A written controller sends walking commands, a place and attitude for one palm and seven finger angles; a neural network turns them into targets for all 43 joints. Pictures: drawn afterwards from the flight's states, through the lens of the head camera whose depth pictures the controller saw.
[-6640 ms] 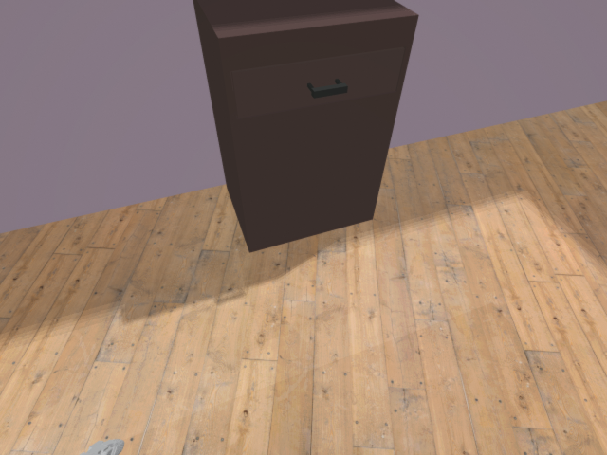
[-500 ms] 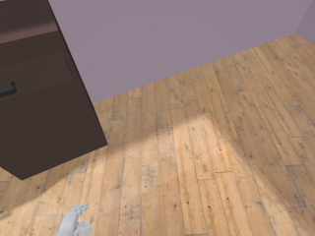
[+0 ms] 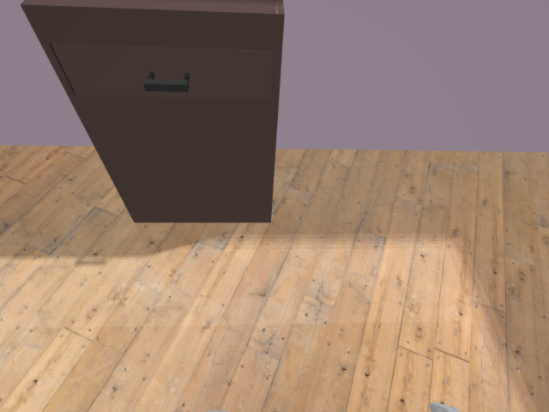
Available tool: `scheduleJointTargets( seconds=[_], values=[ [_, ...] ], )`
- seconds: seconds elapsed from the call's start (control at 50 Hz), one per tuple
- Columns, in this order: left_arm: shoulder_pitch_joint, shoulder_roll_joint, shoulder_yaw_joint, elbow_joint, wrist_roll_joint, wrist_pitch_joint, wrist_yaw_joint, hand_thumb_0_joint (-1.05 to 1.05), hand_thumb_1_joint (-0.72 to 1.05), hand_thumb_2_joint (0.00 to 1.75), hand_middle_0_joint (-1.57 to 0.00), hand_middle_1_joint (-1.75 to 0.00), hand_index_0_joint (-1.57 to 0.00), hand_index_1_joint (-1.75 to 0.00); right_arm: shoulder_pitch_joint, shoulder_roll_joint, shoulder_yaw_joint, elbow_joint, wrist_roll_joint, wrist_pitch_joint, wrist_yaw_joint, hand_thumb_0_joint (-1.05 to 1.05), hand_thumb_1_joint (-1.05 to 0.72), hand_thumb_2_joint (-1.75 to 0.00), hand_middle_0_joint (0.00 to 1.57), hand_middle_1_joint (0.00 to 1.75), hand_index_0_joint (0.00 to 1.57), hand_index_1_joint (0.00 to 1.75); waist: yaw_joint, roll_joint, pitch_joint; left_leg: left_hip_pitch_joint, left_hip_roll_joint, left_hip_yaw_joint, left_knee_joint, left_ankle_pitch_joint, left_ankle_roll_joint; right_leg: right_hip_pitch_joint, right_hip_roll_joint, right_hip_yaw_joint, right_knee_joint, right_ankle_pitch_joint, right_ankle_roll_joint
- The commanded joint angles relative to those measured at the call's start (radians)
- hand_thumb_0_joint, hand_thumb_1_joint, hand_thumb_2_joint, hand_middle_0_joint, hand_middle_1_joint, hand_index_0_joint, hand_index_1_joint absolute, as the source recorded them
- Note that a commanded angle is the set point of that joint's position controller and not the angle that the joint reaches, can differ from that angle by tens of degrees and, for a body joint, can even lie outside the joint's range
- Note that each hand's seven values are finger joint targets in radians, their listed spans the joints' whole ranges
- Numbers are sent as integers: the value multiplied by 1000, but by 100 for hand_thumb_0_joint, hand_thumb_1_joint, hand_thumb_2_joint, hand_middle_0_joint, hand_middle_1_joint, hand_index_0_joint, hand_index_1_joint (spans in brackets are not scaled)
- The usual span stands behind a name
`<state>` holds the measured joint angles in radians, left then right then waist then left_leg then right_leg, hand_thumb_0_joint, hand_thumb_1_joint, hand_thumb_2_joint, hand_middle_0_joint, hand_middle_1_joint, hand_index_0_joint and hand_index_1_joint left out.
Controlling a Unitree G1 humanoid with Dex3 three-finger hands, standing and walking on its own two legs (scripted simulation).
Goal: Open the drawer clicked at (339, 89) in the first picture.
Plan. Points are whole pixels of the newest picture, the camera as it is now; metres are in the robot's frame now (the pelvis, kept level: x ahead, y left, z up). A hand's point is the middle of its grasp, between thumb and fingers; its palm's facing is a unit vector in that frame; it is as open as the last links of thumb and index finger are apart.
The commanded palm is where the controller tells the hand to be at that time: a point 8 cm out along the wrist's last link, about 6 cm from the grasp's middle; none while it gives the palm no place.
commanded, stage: turn to face it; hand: left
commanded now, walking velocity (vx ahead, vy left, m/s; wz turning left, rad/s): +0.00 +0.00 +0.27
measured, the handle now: (167, 81) +0.85 +0.36 -0.04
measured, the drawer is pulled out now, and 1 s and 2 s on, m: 0.00 0.00 0.00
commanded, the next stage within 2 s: take the last steps up to it in 0.18 s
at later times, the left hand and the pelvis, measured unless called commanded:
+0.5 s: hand out of the picture +0.04 +0.24 -0.15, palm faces +0.13 -0.97 -0.20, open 7.4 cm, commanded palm none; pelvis +0.00 +0.04 +0.02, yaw +6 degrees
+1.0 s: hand out of the picture +0.02 +0.15 -0.14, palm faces +0.27 -0.94 -0.22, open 7.3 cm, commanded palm none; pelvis +0.10 +0.00 +0.02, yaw +11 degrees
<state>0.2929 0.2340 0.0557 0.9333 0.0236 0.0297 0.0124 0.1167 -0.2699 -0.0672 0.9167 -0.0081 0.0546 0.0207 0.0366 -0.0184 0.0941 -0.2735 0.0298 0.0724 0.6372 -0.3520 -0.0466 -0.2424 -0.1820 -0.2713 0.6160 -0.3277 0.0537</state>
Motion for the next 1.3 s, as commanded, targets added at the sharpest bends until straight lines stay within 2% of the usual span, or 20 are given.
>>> scheduleJointTargets(
  seconds=[0.0, 0.02, 0.04, 0.14, 0.26, 0.4, 0.54, 0.66, 0.68, 0.7, 0.72, 0.76, 0.86, 1.02, 1.12, 1.18, 1.2, 1.22, 1.24, 1.28],
  values=[
    [-59, 79, 12, -119, -11, -5, 10, 0, 90, 90, -20, -30, -20, -30, 203, -266, -59, -28, -3, -40, -17, 0, -90, -90, 20, 30, 20, 30, -116, 330, -236, 343, 399, -446, -283, 863, 218, -323, 55, 147, 379, -356, 38],
    [-73, 104, 15, -108, -7, 5, 14, 0, 90, 90, -20, -30, -20, -30, 197, -244, -51, -15, -7, -36, -25, 0, -90, -90, 20, 30, 20, 30, -109, 223, -220, 307, 403, -360, -254, 871, 252, -305, 33, 216, 463, -313, 19],
    [-75, 94, 16, -79, -4, 14, 21, 0, 90, 90, -20, -30, -20, -30, 159, -201, -39, -18, -9, -41, -36, 0, -90, -90, 20, 30, 20, 30, -93, 287, -196, 236, 329, -310, -273, 826, 211, -288, 30, 256, 486, -261, 19],
    [-17, 106, 28, -6, -5, 9, 2, 0, 90, 90, -20, -30, -20, -30, 69, -124, -9, -37, 1, -55, -46, 0, -90, -90, 20, 30, 20, 30, -33, 159, -121, 223, 189, -179, -301, 762, 141, -300, 63, 249, 573, -26, 41],
    [-38, 102, 27, 2, -5, 15, 14, 0, 90, 90, -20, -30, -20, -30, 140, -88, -7, -4, 1, -59, -50, 0, -90, -90, 20, 30, 20, 30, -42, 140, -104, 239, 192, -236, -345, 684, 138, -295, 73, 272, 527, 12, 57],
    [-139, 68, 14, -19, 6, -4, -7, 0, 90, 90, -20, -30, -20, -30, 248, -64, -8, 47, -14, -77, -52, 0, -90, -90, 20, 30, 20, 30, -82, 118, -32, 207, 225, -427, -472, 24, 238, -339, 79, 269, 369, -39, 29],
    [-189, 26, 0, -31, 3, -29, -21, 0, 90, 90, -20, -30, -20, -30, 314, -57, -5, 106, -19, -89, -54, 0, -90, -90, 20, 30, 20, 30, -92, 117, -17, 157, 217, -457, -492, -130, 253, -240, 102, 236, 147, -84, -8],
    [-9, 10, 7, 48, -2, -51, -16, 0, 90, 90, -20, -30, -20, -30, 291, -30, 6, 147, -12, -86, -49, 0, -90, -90, 20, 30, 20, 30, -1, 55, -22, -92, 111, -331, -339, -163, 174, 175, 143, 201, -188, 49, -25],
    [48, 46, 16, 69, 2, -62, -8, 0, 90, 90, -20, -30, -20, -30, 303, 7, 12, 152, -7, -92, -46, 0, -90, -90, 20, 30, 20, 30, 20, -33, -43, -204, 55, -265, -199, -141, 137, 319, 63, 299, -266, -29, -46],
    [134, 115, 29, 93, 8, -71, 3, 0, 90, 90, -20, -30, -20, -30, 302, 59, 24, 132, -1, -99, -42, 0, -90, -90, 20, 30, 20, 30, 51, -228, -50, -372, -52, -109, 50, -146, 90, 425, -146, 568, -386, -227, -120],
    [195, 162, 38, 99, -2, -67, 8, 0, 90, 90, -20, -30, -20, -30, 242, 16, 11, 92, -13, -93, -35, 0, -90, -90, 20, 30, 20, 30, 72, -232, -7, -444, -44, -87, 231, -210, 76, 325, -290, 774, -513, -400, -201],
    [110, 105, 30, 87, -10, -75, 13, 0, 90, 90, -20, -30, -20, -30, 231, 4, -9, 108, -24, -78, -20, 0, -90, -90, 20, 30, 20, 30, 19, -169, 86, -421, 22, -110, 381, -70, 70, 125, -245, 718, -566, -468, -194],
    [100, -14, -5, 105, -11, -104, 10, 0, 90, 90, -20, -30, -20, -30, 301, 85, -8, 152, -24, -55, -6, 0, -90, -90, 20, 30, 20, 30, -53, -62, 78, -357, 56, -71, 450, 180, 27, 68, -87, 345, -521, 15, -127],
    [243, 3, -12, 174, -2, -128, 16, 0, 90, 90, -20, -30, -20, -30, 58, 68, 1, 55, -17, -66, 11, 0, -90, -90, 20, 30, 20, 30, -4, -102, 79, -442, 85, -23, 266, 233, 13, 210, -106, 287, -455, 398, -174],
    [281, 23, -7, 205, 4, -115, 23, 0, 90, 90, -20, -30, -20, -30, -70, 85, 18, 11, -12, -84, 20, 0, -90, -90, 20, 30, 20, 30, 25, -145, 78, -298, 45, 34, 51, 179, 51, 228, -108, 249, -386, 565, -164],
    [257, 47, 2, 205, 3, -108, 22, 0, 90, 90, -20, -30, -20, -30, 97, 46, 10, 58, -18, -103, 0, 0, -90, -90, 20, 30, 20, 30, -61, -116, -54, 28, -37, 79, -109, 157, 92, 201, -75, 197, -112, 776, -141],
    [258, 32, 1, 203, -4, -108, 19, 0, 90, 90, -20, -30, -20, -30, 249, -6, -1, 104, -23, -109, -12, 0, -90, -90, 20, 30, 20, 30, -123, -42, -162, 272, 2, 44, -156, 237, 105, 102, -39, 173, 94, 671, -116],
    [317, -16, -5, 192, -17, -107, 9, 0, 90, 90, -20, -30, -20, -30, 366, -125, -27, 128, -32, -117, -26, 0, -90, -90, 20, 30, 20, 30, -147, 196, -337, 566, 259, -254, -133, 376, 185, -144, 85, 110, 370, 221, -68],
    [265, -43, -19, 156, -20, -106, 7, 0, 90, 90, -20, -30, -20, -30, 439, -180, -40, 139, -14, -110, -36, 0, -90, -90, 20, 30, 20, 30, -162, 284, -382, 624, 410, -466, -229, 525, 257, -297, 149, 186, 608, -249, -61],
    [150, -37, -5, 144, -15, -97, 11, 0, 90, 90, -20, -30, -20, -30, 307, -112, -27, 122, -7, -114, -45, 0, -90, -90, 20, 30, 20, 30, -125, 136, -227, 408, 386, -350, -296, 526, 251, -358, 72, 254, 719, -151, -73]
  ],
)
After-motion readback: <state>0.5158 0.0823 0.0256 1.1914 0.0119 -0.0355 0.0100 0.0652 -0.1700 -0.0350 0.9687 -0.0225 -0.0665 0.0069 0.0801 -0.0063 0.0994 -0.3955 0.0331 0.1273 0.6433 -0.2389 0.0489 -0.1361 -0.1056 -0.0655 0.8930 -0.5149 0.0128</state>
